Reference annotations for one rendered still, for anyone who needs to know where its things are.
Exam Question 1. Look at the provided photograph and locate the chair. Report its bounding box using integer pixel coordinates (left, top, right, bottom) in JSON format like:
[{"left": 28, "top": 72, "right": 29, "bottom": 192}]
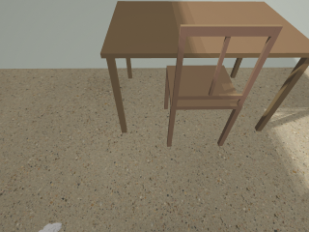
[{"left": 164, "top": 24, "right": 283, "bottom": 147}]

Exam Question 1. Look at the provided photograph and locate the robot left hand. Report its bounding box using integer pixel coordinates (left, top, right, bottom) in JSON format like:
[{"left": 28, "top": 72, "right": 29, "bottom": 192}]
[{"left": 39, "top": 222, "right": 62, "bottom": 232}]

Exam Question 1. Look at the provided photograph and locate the table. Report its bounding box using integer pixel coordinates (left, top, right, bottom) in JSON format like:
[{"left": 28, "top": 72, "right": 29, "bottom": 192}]
[{"left": 100, "top": 1, "right": 309, "bottom": 133}]

